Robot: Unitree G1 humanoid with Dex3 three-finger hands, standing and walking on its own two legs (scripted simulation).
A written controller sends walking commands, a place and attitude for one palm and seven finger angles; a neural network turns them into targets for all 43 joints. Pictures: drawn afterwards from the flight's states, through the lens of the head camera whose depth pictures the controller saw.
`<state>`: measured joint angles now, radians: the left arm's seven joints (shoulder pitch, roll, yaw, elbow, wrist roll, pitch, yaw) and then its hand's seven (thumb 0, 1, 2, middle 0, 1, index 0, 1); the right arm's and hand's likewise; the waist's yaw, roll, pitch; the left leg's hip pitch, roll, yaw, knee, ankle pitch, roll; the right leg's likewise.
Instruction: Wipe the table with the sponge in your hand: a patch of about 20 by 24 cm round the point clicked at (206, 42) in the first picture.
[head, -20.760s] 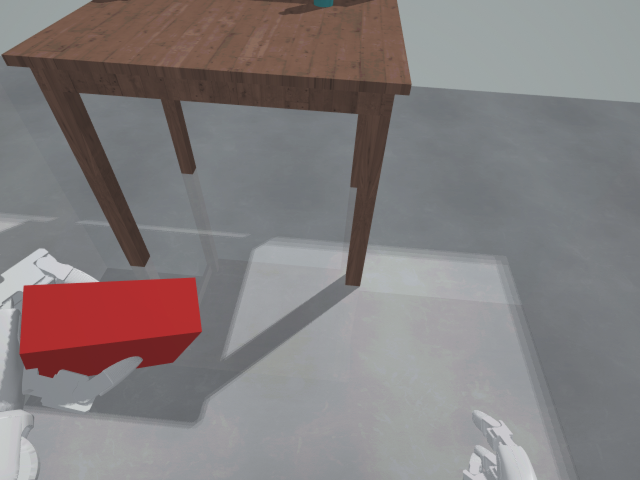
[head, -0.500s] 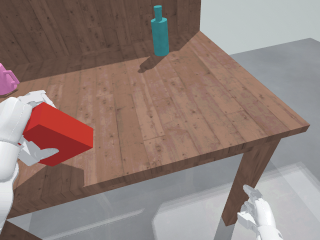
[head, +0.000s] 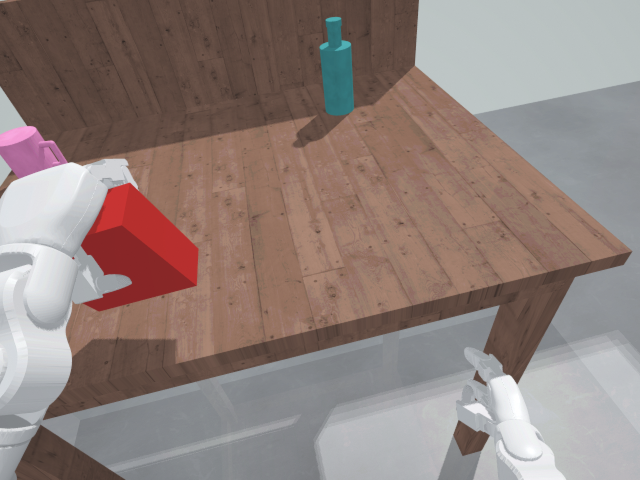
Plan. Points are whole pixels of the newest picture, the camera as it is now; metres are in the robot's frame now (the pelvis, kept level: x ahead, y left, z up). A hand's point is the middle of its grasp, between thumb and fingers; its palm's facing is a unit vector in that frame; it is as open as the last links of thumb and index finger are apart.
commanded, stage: turn the palm down, sponge in hand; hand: left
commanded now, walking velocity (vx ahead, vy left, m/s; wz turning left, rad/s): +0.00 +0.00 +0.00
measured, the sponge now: (126, 263) +0.26 +0.27 +0.18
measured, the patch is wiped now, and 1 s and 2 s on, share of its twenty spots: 0.05 0.05 0.05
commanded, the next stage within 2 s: move the sponge above the wiping area in 0.54 s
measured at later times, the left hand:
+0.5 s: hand (124, 237) +0.24 +0.24 +0.24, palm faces +0.29 -0.03 -0.96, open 9.6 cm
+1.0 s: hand (118, 228) +0.26 +0.26 +0.23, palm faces +0.29 -0.05 -0.96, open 9.6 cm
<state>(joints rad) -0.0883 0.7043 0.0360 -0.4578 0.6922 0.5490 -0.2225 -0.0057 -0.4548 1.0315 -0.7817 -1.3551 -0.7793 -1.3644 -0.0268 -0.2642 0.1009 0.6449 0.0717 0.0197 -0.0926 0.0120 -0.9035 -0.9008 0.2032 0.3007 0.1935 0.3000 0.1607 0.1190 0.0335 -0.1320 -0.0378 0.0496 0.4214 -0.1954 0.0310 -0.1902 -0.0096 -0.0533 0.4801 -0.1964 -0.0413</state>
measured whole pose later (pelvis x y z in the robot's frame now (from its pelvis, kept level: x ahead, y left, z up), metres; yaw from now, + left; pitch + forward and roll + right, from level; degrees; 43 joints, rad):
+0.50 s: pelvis -0.01 -0.04 -0.01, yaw -1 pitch -7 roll +2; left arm -0.10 0.69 0.03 -0.35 0.73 0.49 -0.16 0.00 -0.46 1.03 -0.78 -1.35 -0.78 -1.36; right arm -0.04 -0.29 0.06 0.67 0.07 -0.01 -0.09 0.01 -0.90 -0.90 0.20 0.30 0.20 0.30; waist 0.15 0.14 0.02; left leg -0.14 0.01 0.05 0.47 -0.21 -0.02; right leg -0.20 0.04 -0.06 0.52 -0.21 -0.09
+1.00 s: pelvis -0.01 -0.02 +0.00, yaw -1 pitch -6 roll +2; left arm -0.15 0.66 0.03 -0.27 0.74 0.48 -0.15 0.00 -0.46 1.03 -0.78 -1.35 -0.78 -1.36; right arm -0.02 -0.28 0.05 0.69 0.07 -0.02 -0.09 0.01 -0.91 -0.90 0.20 0.30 0.20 0.30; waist 0.14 0.14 0.02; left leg -0.15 -0.01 0.06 0.47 -0.21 0.00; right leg -0.21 0.02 -0.05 0.52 -0.21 -0.07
